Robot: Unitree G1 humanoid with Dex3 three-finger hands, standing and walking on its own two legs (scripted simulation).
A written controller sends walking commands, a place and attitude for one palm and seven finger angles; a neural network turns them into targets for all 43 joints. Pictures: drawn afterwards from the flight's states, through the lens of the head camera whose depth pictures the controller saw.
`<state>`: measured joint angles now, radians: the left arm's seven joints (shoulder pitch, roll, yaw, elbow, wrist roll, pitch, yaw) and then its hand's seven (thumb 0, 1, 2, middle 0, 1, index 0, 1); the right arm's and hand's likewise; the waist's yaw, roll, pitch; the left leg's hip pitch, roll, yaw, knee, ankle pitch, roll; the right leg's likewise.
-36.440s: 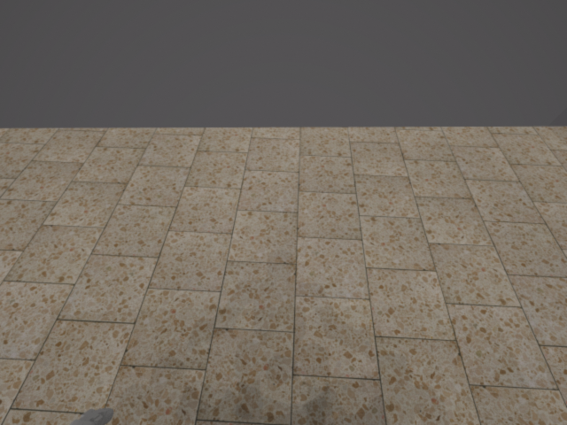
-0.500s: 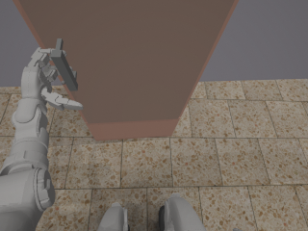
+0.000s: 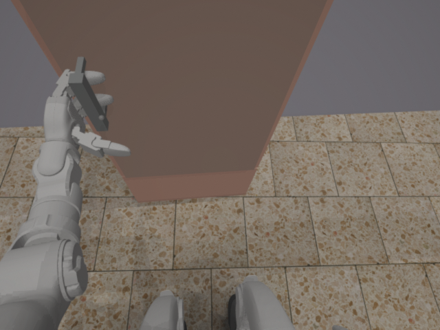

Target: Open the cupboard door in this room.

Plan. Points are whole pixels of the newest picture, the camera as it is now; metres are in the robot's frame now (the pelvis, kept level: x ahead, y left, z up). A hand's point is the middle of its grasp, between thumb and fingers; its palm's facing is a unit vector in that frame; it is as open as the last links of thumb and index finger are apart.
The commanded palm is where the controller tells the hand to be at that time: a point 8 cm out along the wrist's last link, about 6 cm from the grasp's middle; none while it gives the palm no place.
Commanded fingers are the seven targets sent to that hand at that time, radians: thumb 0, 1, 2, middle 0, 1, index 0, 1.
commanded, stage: slide the fingers in behind the handle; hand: left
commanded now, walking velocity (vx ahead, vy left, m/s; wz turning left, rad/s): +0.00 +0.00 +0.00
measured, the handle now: (92, 96) +0.53 +0.21 +0.05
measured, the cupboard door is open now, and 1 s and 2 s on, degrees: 0 0 36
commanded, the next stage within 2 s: close the thumb around the handle in 0.20 s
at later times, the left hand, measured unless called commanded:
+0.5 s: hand (99, 119) +0.47 +0.19 +0.05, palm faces +0.02 -1.00 -0.02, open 12.9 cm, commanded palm +0.45 +0.23 +0.05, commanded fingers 0.00 0.12 0.56 -0.34 -1.27 -0.34 -1.27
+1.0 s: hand (101, 120) +0.47 +0.19 +0.05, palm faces +0.02 -1.00 -0.02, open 5.8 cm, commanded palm +0.45 +0.23 +0.05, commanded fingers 0.00 0.90 0.90 -0.40 -1.35 -0.40 -1.35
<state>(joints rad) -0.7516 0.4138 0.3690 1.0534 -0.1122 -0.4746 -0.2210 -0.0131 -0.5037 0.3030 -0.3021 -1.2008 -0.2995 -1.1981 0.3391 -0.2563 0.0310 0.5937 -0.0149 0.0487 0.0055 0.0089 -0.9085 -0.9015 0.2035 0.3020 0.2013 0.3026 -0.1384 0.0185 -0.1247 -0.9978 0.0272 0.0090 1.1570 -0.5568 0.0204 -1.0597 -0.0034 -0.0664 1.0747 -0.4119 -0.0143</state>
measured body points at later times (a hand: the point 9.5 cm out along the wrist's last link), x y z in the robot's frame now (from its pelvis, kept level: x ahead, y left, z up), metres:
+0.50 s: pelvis +0.00 +0.00 +0.00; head +0.13 +0.02 +0.43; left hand +0.47 +0.24 +0.05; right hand +0.05 -0.26 -0.11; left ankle -0.01 +0.10 -0.65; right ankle +0.05 -0.12 -0.65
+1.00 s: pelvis +0.00 +0.00 +0.00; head +0.13 +0.02 +0.43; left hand +0.46 +0.24 +0.06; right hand +0.05 -0.26 -0.12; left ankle -0.01 +0.10 -0.65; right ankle +0.05 -0.12 -0.65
